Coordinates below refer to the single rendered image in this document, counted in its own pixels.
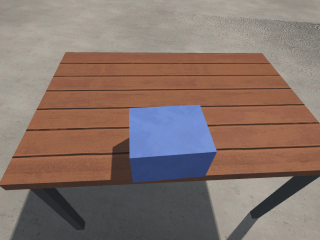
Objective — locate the carton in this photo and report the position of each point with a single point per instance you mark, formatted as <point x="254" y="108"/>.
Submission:
<point x="169" y="142"/>

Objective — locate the table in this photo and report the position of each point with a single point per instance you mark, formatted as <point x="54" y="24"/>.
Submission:
<point x="79" y="135"/>

